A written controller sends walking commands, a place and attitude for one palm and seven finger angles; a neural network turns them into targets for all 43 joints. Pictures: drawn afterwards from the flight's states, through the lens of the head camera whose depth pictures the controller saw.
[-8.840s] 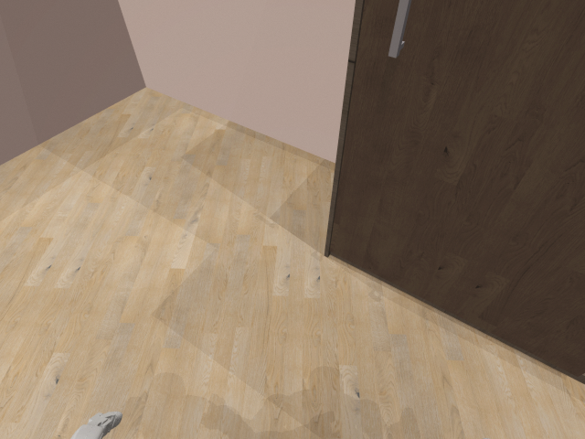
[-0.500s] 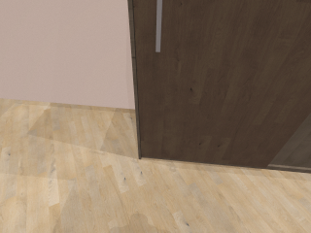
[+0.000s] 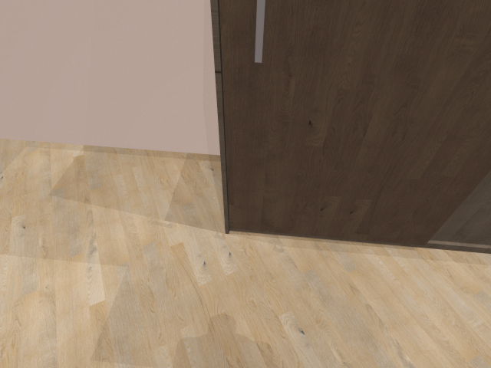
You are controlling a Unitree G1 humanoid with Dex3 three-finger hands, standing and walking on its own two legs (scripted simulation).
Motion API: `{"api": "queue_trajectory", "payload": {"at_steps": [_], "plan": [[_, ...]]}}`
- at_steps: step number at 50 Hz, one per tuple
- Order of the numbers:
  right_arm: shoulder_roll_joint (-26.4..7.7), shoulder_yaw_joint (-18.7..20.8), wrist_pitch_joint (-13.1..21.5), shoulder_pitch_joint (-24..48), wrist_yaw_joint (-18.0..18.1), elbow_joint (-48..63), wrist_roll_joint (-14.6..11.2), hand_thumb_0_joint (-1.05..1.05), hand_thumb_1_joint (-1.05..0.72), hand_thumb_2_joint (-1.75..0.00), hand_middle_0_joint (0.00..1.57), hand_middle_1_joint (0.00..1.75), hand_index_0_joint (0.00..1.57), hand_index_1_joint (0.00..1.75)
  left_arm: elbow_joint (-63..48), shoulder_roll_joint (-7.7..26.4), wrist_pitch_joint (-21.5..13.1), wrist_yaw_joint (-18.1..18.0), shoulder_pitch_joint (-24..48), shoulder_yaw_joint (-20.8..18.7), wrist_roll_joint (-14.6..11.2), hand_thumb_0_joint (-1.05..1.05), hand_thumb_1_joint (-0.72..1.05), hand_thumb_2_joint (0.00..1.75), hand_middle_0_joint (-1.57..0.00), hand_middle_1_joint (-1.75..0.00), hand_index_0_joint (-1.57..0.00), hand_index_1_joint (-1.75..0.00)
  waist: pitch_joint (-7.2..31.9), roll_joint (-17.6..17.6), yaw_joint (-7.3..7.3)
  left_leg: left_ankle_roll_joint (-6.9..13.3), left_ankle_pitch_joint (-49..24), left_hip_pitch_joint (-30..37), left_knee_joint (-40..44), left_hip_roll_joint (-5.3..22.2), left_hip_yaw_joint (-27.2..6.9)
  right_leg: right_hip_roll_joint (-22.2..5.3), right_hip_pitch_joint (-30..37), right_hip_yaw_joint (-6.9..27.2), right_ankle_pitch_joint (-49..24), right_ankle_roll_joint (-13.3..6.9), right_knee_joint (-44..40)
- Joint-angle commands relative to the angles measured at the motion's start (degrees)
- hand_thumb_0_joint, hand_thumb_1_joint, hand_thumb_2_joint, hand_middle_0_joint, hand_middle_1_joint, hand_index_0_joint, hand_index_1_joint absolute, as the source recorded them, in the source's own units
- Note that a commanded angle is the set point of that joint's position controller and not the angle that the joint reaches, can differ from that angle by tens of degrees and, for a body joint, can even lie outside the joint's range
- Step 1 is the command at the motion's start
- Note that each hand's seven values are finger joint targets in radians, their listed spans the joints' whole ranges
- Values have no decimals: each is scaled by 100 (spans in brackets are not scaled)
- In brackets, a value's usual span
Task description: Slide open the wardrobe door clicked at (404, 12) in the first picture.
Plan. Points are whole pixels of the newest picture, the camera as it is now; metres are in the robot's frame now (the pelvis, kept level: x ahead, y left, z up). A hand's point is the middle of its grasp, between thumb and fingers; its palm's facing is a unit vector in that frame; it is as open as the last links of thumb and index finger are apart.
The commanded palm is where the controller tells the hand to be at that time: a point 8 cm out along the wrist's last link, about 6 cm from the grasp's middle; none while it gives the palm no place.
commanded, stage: look again from close up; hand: left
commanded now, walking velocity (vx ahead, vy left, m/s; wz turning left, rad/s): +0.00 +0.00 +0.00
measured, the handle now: (261, 5) +0.82 +0.02 +0.25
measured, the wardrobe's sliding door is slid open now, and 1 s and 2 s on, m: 0.00 0.00 0.00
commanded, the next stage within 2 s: shuffle to correct the standing spot in 1.02 s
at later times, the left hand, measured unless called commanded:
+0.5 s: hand out of the picture +0.02 +0.16 -0.17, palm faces +0.02 -0.98 -0.19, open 7.4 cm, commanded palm none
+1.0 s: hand out of the picture +0.04 +0.16 -0.17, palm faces +0.01 -0.98 -0.20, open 7.4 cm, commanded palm none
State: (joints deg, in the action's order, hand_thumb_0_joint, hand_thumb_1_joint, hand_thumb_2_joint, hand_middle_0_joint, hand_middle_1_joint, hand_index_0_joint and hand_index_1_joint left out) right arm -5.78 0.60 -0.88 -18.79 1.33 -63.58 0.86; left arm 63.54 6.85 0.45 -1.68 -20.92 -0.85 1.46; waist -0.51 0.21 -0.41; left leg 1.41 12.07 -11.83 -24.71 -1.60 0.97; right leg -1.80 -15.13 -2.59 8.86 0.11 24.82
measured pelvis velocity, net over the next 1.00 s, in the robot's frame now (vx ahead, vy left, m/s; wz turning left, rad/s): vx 0.04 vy -0.01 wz -0.02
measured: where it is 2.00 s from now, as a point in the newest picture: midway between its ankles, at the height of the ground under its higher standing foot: (255, 365)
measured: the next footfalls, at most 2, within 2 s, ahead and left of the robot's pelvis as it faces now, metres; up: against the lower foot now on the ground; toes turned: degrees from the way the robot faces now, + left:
left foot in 1.66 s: +0.27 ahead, +0.12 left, +0.00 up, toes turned +9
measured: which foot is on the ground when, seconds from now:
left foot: down 0.00-1.00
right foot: down 0.00-1.00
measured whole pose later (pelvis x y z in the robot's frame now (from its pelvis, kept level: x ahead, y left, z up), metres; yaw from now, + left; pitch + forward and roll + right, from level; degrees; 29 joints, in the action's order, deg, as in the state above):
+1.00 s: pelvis +0.04 -0.01 +0.00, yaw -1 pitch -1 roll +0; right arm -8.7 0.2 0.6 -16.7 2.1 -64.6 0.5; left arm 64.0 8.1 -0.8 -1.8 -16.3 -0.2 1.0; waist -1.4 -0.6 0.0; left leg 0.6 14.6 -6.8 -22.2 -0.5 1.5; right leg -0.6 -11.1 -2.1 11.9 -0.5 23.8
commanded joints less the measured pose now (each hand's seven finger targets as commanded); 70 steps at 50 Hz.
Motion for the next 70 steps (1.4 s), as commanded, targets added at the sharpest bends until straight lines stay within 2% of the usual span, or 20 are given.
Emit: {"api": "queue_trajectory", "payload": {"at_steps": [1,8,16,22,31,39,48,56,58,60,61,63,65,66,68,69,70], "plan": [[-539,90,115,-499,46,108,4,0,-90,-90,20,30,20,30,-161,530,-146,-28,-327,-98,-30,0,90,90,-20,-30,-20,-30,-452,132,80,84,829,-637,638,576,-519,-454,30,735,1045,-133,-651],[-500,57,185,-453,75,106,-18,0,-90,-90,20,30,20,30,-77,429,-193,-40,-397,-60,-48,0,90,90,-20,-30,-20,-30,-321,-70,57,57,141,-447,556,635,-464,-462,207,653,298,-174,-488],[-537,34,219,-426,92,61,-16,0,-90,-90,20,30,20,30,-68,432,-200,-50,-266,-44,-57,0,90,90,-20,-30,-20,-30,-212,-6,44,29,-236,-337,577,697,-433,-461,447,573,-164,-175,-367],[-577,28,206,-344,88,37,-15,0,-90,-90,20,30,20,30,-76,497,-181,-46,-144,-32,-62,0,90,90,-20,-30,-20,-30,-413,-11,24,19,-123,-341,636,698,-429,-451,384,577,-59,-158,-419],[-670,32,218,-339,84,22,-10,0,-90,-90,20,30,20,30,-132,600,-193,-40,-4,-39,-71,0,90,90,-20,-30,-20,-30,-292,71,46,5,-353,-148,639,725,-392,-454,490,579,-289,-165,-408],[-760,27,252,-276,96,8,-11,0,-90,-90,20,30,20,30,-118,686,-206,-39,41,-45,-73,0,90,90,-20,-30,-20,-30,-181,-59,34,5,-676,17,667,760,-397,-470,633,548,-606,-181,-374],[-878,40,238,-192,91,2,-12,0,-90,-90,20,30,20,30,-98,792,-206,-28,134,-54,-65,0,90,90,-20,-30,-20,-30,-421,-14,41,5,-371,0,754,752,-405,-464,502,582,-263,-190,-519],[-1030,58,268,-87,97,26,-6,0,-90,-90,20,30,20,30,-118,935,-238,-15,228,-87,-70,0,90,90,-20,-30,-20,-30,-220,-66,46,3,-567,149,741,774,-404,-479,647,620,-496,-222,-521],[-764,6,223,-289,80,-55,31,0,-90,-90,20,30,20,30,-53,654,-182,-8,70,-41,-57,0,90,90,-20,-30,-20,-30,-132,-24,64,0,377,150,750,744,-365,-421,586,577,543,-200,-471],[-814,42,173,-348,67,-60,63,0,-90,-90,20,30,20,30,-71,686,-118,38,60,-80,-23,0,90,90,-20,-30,-20,-30,-461,-38,58,82,1525,-111,904,782,-476,-325,232,596,1660,-209,-399],[-858,64,156,-328,61,-32,80,0,-90,-90,20,30,20,30,-104,687,-99,66,42,-102,-7,0,90,90,-20,-30,-20,-30,-666,-99,55,135,1960,-253,994,845,-572,-260,19,568,1966,-216,-340],[-952,116,150,-340,50,48,83,0,-90,-90,20,30,20,30,-139,667,-102,118,-80,-139,20,0,90,90,-20,-30,-20,-30,-879,-195,28,259,2421,-383,1061,980,-776,-178,-217,488,2132,-228,-149],[-964,143,180,-407,49,90,82,0,-90,-90,20,30,20,30,-181,628,-139,157,-186,-167,32,0,90,90,-20,-30,-20,-30,-1022,-224,14,358,2457,-549,988,1070,-898,-143,-259,511,2011,-283,79],[-956,155,204,-409,51,119,73,0,-90,-90,20,30,20,30,-170,609,-169,171,-288,-181,32,0,90,90,-20,-30,-20,-30,-1031,-167,-22,385,2290,-592,824,1075,-889,-166,-203,556,1905,-327,117],[-869,147,260,-398,51,188,53,0,-90,-90,20,30,20,30,-135,641,-223,178,-544,-218,25,0,90,90,-20,-30,-20,-30,-899,71,-112,353,1805,-885,267,927,-667,-324,226,882,1832,-478,-25],[-757,124,302,-329,48,258,41,0,-90,-90,20,30,20,30,-86,741,-255,162,-749,-260,27,0,90,90,-20,-30,-20,-30,-815,422,-191,244,1475,-1293,-316,677,-317,-597,748,1295,1814,-640,-306],[-599,87,324,-209,30,332,39,0,-90,-90,20,30,20,30,6,938,-277,130,-1040,-326,13,0,90,90,-20,-30,-20,-30,-724,988,-297,78,1334,-1944,-1237,334,205,-1066,1391,1990,1897,-920,-726]]}}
